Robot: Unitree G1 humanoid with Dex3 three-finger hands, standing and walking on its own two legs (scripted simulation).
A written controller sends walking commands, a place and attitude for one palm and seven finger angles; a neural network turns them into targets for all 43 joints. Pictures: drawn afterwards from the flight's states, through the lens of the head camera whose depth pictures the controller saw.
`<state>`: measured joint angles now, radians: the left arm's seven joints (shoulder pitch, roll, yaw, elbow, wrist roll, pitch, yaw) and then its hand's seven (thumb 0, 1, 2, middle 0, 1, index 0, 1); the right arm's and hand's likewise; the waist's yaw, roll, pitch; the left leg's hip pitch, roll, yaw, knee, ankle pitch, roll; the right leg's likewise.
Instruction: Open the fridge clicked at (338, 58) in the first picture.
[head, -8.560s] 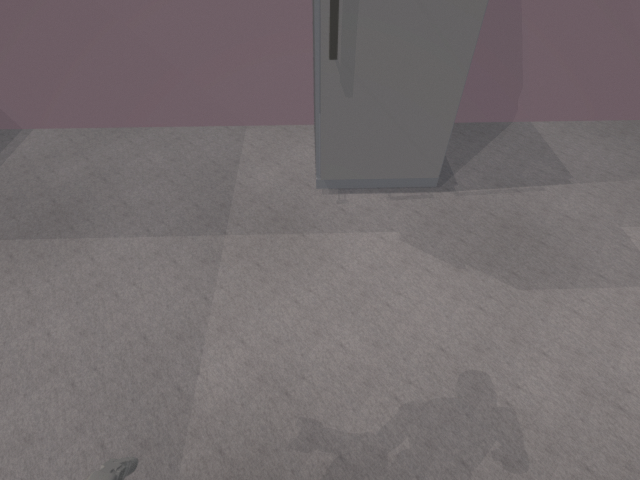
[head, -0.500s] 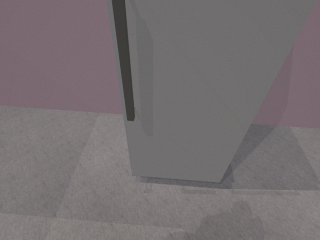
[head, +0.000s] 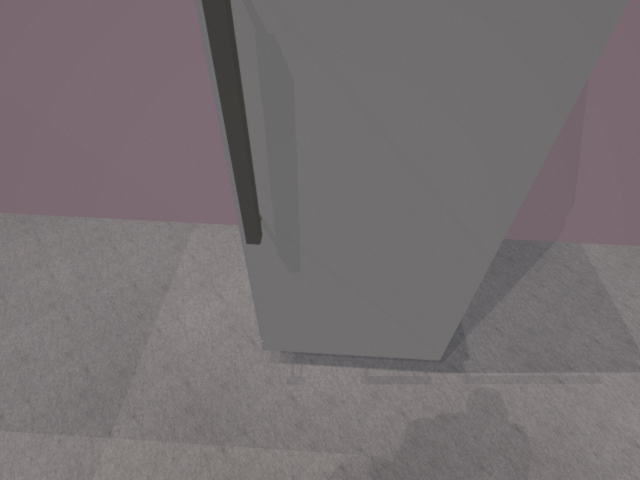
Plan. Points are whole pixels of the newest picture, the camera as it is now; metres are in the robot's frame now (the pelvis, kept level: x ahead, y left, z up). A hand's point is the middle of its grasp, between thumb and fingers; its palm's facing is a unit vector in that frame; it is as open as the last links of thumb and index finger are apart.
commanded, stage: look again from close up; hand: left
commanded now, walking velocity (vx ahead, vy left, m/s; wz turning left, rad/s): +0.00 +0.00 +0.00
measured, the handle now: (240, 126) +0.59 +0.16 +0.15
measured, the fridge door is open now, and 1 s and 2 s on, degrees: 0 0 0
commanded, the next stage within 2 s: shuffle to correct the standing spot in 1.58 s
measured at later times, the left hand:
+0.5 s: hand out of the picture +0.00 +0.16 -0.17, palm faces +0.02 -0.98 -0.19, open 7.4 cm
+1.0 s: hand out of the picture +0.02 +0.16 -0.17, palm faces +0.01 -0.98 -0.18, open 7.4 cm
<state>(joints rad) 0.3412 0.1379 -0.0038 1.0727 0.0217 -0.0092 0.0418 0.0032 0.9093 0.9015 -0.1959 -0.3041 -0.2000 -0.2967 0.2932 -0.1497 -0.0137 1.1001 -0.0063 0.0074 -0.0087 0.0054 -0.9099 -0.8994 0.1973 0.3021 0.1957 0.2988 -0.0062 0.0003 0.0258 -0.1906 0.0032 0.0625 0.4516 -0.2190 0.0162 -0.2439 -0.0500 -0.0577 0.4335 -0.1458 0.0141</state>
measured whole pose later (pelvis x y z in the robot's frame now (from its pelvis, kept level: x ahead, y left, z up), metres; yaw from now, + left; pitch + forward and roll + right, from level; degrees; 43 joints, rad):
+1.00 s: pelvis +0.02 +0.00 +0.00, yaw -1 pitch -2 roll +0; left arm 0.33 0.13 0.00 1.08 0.02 -0.01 0.04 0.00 0.91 0.90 -0.20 -0.30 -0.20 -0.30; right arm 0.29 -0.14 -0.01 1.12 -0.01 0.00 -0.02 0.00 -0.91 -0.90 0.20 0.30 0.20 0.30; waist -0.01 0.00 0.03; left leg -0.16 0.01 0.08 0.43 -0.24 0.01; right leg -0.23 -0.04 -0.04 0.43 -0.17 0.01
